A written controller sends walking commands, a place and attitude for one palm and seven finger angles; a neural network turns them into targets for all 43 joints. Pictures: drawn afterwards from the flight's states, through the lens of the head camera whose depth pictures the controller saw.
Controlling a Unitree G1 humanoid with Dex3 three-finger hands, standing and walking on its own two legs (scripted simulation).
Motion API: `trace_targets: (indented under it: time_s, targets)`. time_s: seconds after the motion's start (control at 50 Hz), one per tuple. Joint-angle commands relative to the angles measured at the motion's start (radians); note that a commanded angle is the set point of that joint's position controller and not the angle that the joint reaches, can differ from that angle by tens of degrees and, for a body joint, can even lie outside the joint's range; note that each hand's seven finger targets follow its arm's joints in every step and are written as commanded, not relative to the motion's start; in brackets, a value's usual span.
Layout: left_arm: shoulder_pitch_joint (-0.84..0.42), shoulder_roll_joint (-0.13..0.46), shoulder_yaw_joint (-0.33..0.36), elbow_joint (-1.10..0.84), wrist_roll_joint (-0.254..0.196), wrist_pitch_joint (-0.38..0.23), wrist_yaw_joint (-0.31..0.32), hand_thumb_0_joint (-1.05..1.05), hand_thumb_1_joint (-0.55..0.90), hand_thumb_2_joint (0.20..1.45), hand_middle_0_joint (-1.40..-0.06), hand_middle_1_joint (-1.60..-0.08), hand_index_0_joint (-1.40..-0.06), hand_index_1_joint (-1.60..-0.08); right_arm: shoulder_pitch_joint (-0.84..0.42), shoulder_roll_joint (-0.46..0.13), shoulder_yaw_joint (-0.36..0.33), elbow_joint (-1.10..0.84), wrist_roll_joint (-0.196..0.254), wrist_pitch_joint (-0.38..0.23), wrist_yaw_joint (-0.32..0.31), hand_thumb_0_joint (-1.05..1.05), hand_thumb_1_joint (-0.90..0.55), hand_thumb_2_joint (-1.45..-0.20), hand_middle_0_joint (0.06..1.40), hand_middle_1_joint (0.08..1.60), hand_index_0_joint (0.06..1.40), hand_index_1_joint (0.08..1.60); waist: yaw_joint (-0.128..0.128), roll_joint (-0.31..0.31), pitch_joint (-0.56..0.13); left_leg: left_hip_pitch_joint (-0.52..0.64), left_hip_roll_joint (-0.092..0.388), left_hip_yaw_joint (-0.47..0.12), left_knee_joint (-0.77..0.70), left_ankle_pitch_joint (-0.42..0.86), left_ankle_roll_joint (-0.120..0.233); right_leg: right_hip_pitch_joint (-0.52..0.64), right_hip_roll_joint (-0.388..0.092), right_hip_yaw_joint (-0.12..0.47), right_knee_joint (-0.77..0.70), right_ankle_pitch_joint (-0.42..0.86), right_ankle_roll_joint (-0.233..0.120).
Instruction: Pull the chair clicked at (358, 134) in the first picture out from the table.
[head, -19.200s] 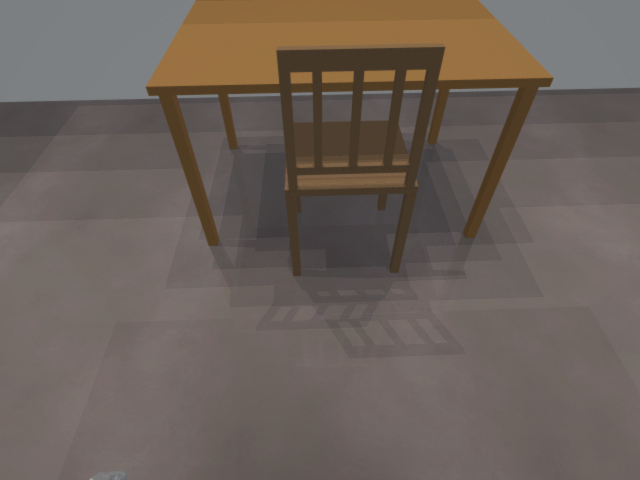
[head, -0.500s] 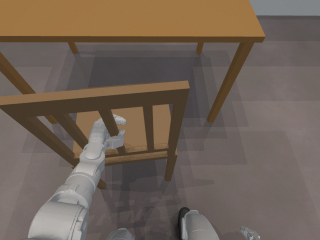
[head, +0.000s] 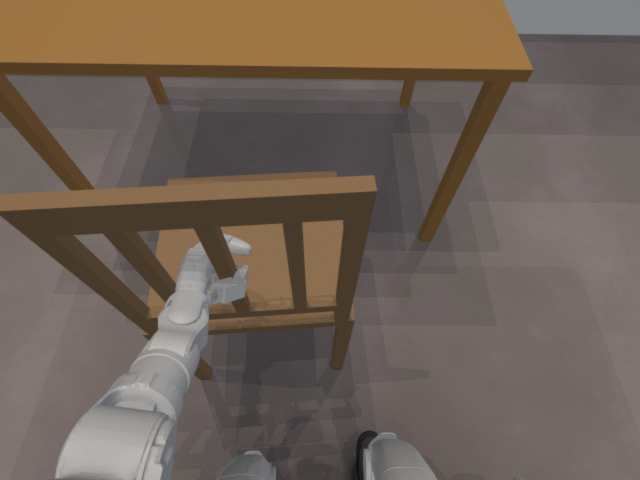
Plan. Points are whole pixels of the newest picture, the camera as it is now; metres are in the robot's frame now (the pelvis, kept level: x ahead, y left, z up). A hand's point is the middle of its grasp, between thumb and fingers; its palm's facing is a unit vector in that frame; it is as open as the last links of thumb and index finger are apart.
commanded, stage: step backward, pulling the chair out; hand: left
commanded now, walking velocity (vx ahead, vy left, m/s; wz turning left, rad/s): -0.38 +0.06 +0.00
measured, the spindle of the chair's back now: (227, 273) +0.39 +0.15 -0.07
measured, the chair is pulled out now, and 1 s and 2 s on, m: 0.30 0.34 0.43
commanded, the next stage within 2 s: none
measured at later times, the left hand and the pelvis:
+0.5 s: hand (229, 305) +0.34 +0.13 -0.06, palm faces -0.02 -0.98 -0.19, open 5.6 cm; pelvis -0.03 +0.01 +0.00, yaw -1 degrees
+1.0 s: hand (227, 312) +0.33 +0.14 -0.06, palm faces +0.01 -0.98 -0.19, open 5.6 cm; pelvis -0.05 +0.00 +0.00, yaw +0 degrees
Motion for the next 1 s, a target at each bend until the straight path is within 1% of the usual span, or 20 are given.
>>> trace_targets:
  time_s: [0.0,0.08,0.14,0.22,0.28,0.34,0.38,0.42,0.46,0.5,0.54,0.6,0.68,0.72,0.76,0.8,0.84,0.88,0.94,0.98]
  targets:
    - [-0.31,0.203,0.028,-0.164,0.026,-0.063,0.021,0.0,0.9,0.9,-0.5,-1.45,-0.5,-1.45,0.069,-0.135,-0.045,-0.059,0.006,-0.018,-0.027,0.0,-0.9,-0.9,0.2,0.3,0.2,0.3,0.002,-0.052,-0.532,0.102,0.026,-0.01,-0.034,0.138,0.019,0.337,-0.219,0.17,-0.106,0.437,-0.071]
    - [-0.282,0.196,0.03,-0.176,0.021,-0.065,0.023,0.0,0.9,0.9,-0.5,-1.45,-0.5,-1.45,0.032,-0.15,-0.038,-0.088,0.003,-0.011,-0.036,0.0,-0.9,-0.9,0.2,0.3,0.2,0.3,0.016,0.027,-0.458,0.09,0.081,-0.061,-0.197,0.146,0.068,0.245,-0.104,0.079,-0.102,0.05,-0.003]
    - [-0.329,0.17,0.016,-0.222,0.025,-0.072,0.021,0.0,0.9,0.9,-0.5,-1.45,-0.5,-1.45,0.009,-0.135,-0.034,-0.121,0.001,-0.009,-0.029,0.0,-0.9,-0.9,0.2,0.3,0.2,0.3,0.029,0.146,-0.422,-0.006,0.16,-0.104,-0.224,0.248,0.103,0.276,-0.037,0.037,0.064,0.007,0.002]
    - [-0.334,0.193,0.026,-0.227,0.029,-0.074,0.022,0.0,0.9,0.9,-0.5,-1.45,-0.5,-1.45,0.027,-0.127,-0.04,-0.118,0.004,-0.015,-0.028,0.0,-0.9,-0.9,0.2,0.3,0.2,0.3,0.022,0.034,-0.422,-0.039,0.102,-0.037,-0.125,0.101,0.07,0.26,-0.102,0.109,-0.001,0.011,-0.025]
    - [-0.286,0.25,0.054,-0.178,0.026,-0.077,0.03,0.0,0.9,0.9,-0.5,-1.45,-0.5,-1.45,0.066,-0.124,-0.045,-0.086,0.012,-0.029,-0.03,0.0,-0.9,-0.9,0.2,0.3,0.2,0.3,0.018,-0.185,-0.431,0.054,-0.034,0.024,0.025,-0.142,0.036,0.141,-0.222,0.248,-0.255,-0.152,-0.071]
    - [-0.302,0.229,0.046,-0.148,0.035,-0.073,0.027,0.0,0.9,0.9,-0.5,-1.45,-0.5,-1.45,0.069,-0.115,-0.025,-0.058,0.007,-0.038,-0.025,0.0,-0.9,-0.9,0.2,0.3,0.2,0.3,0.011,-0.203,-0.456,0.125,-0.046,0.013,0.044,-0.118,0.036,0.147,-0.251,0.214,-0.286,-0.12,-0.075]
    - [-0.296,0.228,0.045,-0.14,0.028,-0.073,0.026,0.0,0.9,0.9,-0.5,-1.45,-0.5,-1.45,0.059,-0.135,-0.021,-0.053,0.007,-0.038,-0.034,0.0,-0.9,-0.9,0.2,0.3,0.2,0.3,0.005,-0.122,-0.437,0.152,-0.003,-0.016,-0.126,-0.025,0.054,0.13,-0.184,0.131,-0.211,-0.087,-0.032]
    - [-0.311,0.19,0.025,-0.163,0.028,-0.084,0.026,0.0,0.9,0.9,-0.5,-1.45,-0.5,-1.45,0.021,-0.15,-0.025,-0.089,0.004,-0.036,-0.04,0.0,-0.9,-0.9,0.2,0.3,0.2,0.3,0.022,0.097,-0.408,0.059,0.132,-0.126,-0.254,0.093,0.106,0.155,-0.053,0.039,-0.01,-0.13,0.012]
    - [-0.355,0.156,0.003,-0.205,0.018,-0.082,0.024,0.0,0.9,0.9,-0.5,-1.45,-0.5,-1.45,0.002,-0.138,-0.026,-0.116,0.008,-0.034,-0.033,0.0,-0.9,-0.9,0.2,0.3,0.2,0.3,0.032,0.138,-0.383,-0.049,0.217,-0.187,-0.28,0.113,0.149,0.222,-0.014,0.035,0.118,-0.151,-0.002]
    - [-0.355,0.169,0.016,-0.205,0.019,-0.075,0.022,0.0,0.9,0.9,-0.5,-1.45,-0.5,-1.45,0.025,-0.136,-0.031,-0.096,0.002,-0.031,-0.035,0.0,-0.9,-0.9,0.2,0.3,0.2,0.3,0.019,0.129,-0.393,0.019,0.217,-0.17,-0.203,0.357,0.154,0.255,-0.013,0.038,0.095,-0.026,0.002]
    - [-0.356,0.164,0.015,-0.203,0.031,-0.075,0.02,0.0,0.9,0.9,-0.5,-1.45,-0.5,-1.45,0.031,-0.128,-0.037,-0.088,-0.004,-0.034,-0.027,0.0,-0.9,-0.9,0.2,0.3,0.2,0.3,0.013,0.132,-0.402,0.066,0.186,-0.128,-0.139,0.454,0.118,0.264,-0.043,0.058,0.032,0.129,-0.014]
    - [-0.337,0.192,0.024,-0.201,0.03,-0.063,0.022,0.0,0.9,0.9,-0.5,-1.45,-0.5,-1.45,0.021,-0.137,-0.04,-0.091,0.001,-0.031,-0.026,0.0,-0.9,-0.9,0.2,0.3,0.2,0.3,0.024,0.123,-0.362,-0.079,0.154,-0.098,-0.159,0.156,0.089,0.287,-0.071,0.09,0.045,0.002,-0.038]
    - [-0.275,0.256,0.056,-0.156,0.022,-0.061,0.032,0.0,0.9,0.9,-0.5,-1.45,-0.5,-1.45,0.066,-0.124,-0.044,-0.069,0.013,-0.044,-0.026,0.0,-0.9,-0.9,0.2,0.3,0.2,0.3,0.02,-0.163,-0.415,0.021,-0.032,0.004,0.067,-0.172,0.035,0.144,-0.241,0.289,-0.258,-0.204,-0.097]
    - [-0.277,0.259,0.066,-0.135,0.031,-0.056,0.033,0.0,0.9,0.9,-0.5,-1.45,-0.5,-1.45,0.049,-0.116,-0.031,-0.054,0.006,-0.049,-0.019,0.0,-0.9,-0.9,0.2,0.3,0.2,0.3,0.029,-0.187,-0.449,0.059,-0.058,-0.01,0.181,-0.182,0.028,0.175,-0.297,0.29,-0.306,-0.152,-0.12]
    - [-0.294,0.237,0.064,-0.128,0.03,-0.05,0.027,0.0,0.9,0.9,-0.5,-1.45,-0.5,-1.45,0.053,-0.118,-0.017,-0.042,0.008,-0.052,-0.018,0.0,-0.9,-0.9,0.2,0.3,0.2,0.3,0.018,-0.222,-0.465,0.078,-0.04,-0.03,0.087,-0.148,0.031,0.24,-0.283,0.222,-0.242,0.033,-0.111]
    - [-0.298,0.23,0.057,-0.127,0.023,-0.047,0.028,0.0,0.9,0.9,-0.5,-1.45,-0.5,-1.45,0.063,-0.136,-0.014,-0.034,0.01,-0.051,-0.028,0.0,-0.9,-0.9,0.2,0.3,0.2,0.3,0.008,-0.143,-0.457,0.134,-0.001,-0.03,-0.161,0.014,0.042,0.254,-0.222,0.142,-0.149,0.142,-0.061]
    - [-0.326,0.185,0.026,-0.168,0.017,-0.059,0.023,0.0,0.9,0.9,-0.5,-1.45,-0.5,-1.45,0.033,-0.162,-0.033,-0.071,0.007,-0.042,-0.036,0.0,-0.9,-0.9,0.2,0.3,0.2,0.3,0.024,0.082,-0.443,0.117,0.144,-0.143,-0.24,0.292,0.104,0.233,-0.081,0.059,-0.003,0.097,0.001]
    - [-0.393,0.169,0.015,-0.215,0.02,-0.06,0.019,0.0,0.9,0.9,-0.5,-1.45,-0.5,-1.45,0.011,-0.145,-0.028,-0.091,-0.003,-0.029,-0.031,0.0,-0.9,-0.9,0.2,0.3,0.2,0.3,0.029,0.208,-0.413,0.052,0.22,-0.19,-0.26,0.366,0.142,0.243,-0.043,0.04,0.114,-0.04,-0.002]
    - [-0.373,0.158,0.018,-0.203,0.028,-0.061,0.019,0.0,0.9,0.9,-0.5,-1.45,-0.5,-1.45,0.041,-0.138,-0.036,-0.082,-0.008,-0.027,-0.022,0.0,-0.9,-0.9,0.2,0.3,0.2,0.3,0.02,0.128,-0.411,0.153,0.206,-0.153,-0.129,0.659,0.118,0.25,-0.054,0.053,0.039,0.14,-0.025]
    - [-0.371,0.172,0.012,-0.204,0.032,-0.062,0.016,0.0,0.9,0.9,-0.5,-1.45,-0.5,-1.45,0.059,-0.144,-0.042,-0.071,-0.005,-0.022,-0.02,0.0,-0.9,-0.9,0.2,0.3,0.2,0.3,0.005,0.087,-0.436,0.137,0.168,-0.108,-0.081,0.593,0.066,0.305,-0.099,0.088,-0.001,0.388,-0.045]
